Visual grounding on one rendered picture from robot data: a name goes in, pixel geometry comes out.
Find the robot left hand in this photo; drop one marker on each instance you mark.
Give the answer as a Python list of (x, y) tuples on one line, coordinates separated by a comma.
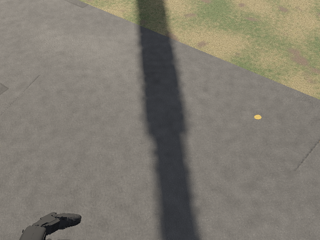
[(48, 224)]

